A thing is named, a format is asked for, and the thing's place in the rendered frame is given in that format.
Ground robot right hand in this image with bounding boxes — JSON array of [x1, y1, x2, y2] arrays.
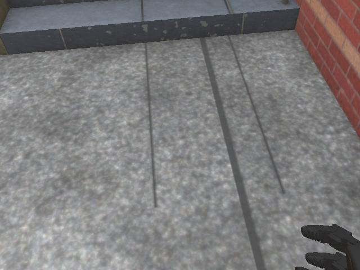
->
[[295, 224, 360, 270]]

